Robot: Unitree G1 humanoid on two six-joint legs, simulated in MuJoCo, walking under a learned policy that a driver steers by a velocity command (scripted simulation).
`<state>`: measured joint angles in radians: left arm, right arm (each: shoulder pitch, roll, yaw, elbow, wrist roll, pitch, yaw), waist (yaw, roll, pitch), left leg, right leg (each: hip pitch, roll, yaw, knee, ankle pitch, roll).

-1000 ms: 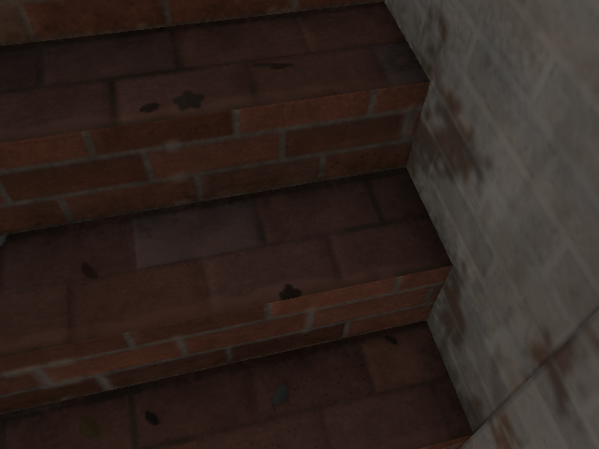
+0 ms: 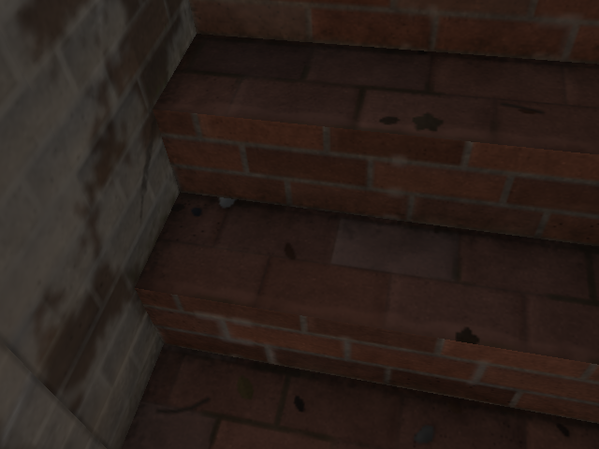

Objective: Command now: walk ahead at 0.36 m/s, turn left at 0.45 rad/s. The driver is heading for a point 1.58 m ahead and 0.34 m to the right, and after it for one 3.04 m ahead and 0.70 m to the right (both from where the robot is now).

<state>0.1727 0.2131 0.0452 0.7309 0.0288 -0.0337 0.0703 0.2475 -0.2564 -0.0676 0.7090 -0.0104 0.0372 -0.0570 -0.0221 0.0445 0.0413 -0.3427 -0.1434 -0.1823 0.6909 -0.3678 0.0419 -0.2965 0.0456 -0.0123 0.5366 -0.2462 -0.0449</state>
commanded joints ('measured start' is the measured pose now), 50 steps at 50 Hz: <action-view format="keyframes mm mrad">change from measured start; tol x32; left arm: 1 76 151 52 -33 -13 -18 7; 50 303 161 40 38 1 -5 16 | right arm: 1 3 -95 -19 -57 -44 -1 7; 50 -329 133 84 -287 -47 -46 19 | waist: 1 14 -161 -20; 16 -54 -242 -133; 19 -40 318 -137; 35 94 235 -202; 40 74 -373 -145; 50 87 -163 -2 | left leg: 1 -319 52 -24 374 -52 26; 6 -241 25 61 568 90 -26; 18 464 275 52 -458 339 0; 22 263 482 -56 -510 110 184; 31 154 385 323 -396 789 90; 36 312 431 354 -94 1233 97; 38 114 342 410 320 819 44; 39 -333 233 358 666 -35 13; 41 -621 149 124 1280 -42 -58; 50 -1135 151 214 1704 -169 0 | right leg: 1 182 -415 549 -368 -458 -66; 16 263 -216 230 -88 876 -165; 17 194 -159 182 41 839 -130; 19 -238 42 51 378 -201 -61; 23 -399 -55 94 841 -165 -63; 36 10 25 -70 106 -93 -58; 40 415 -341 555 -127 995 -221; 43 166 -247 427 -195 122 -279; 50 210 -183 419 -208 212 -253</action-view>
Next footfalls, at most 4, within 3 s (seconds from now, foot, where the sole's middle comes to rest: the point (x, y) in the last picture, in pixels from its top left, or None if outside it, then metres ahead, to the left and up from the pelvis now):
0.34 left None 0.11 0.13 -0.77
0.76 right None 0.11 -0.08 -0.77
1.22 left None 0.39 -0.03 -0.56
1.72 right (535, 299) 0.56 -0.35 -0.35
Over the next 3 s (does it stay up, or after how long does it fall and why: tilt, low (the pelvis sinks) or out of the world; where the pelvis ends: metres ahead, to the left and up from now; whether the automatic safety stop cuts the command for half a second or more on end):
stays up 1.13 -0.19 0.87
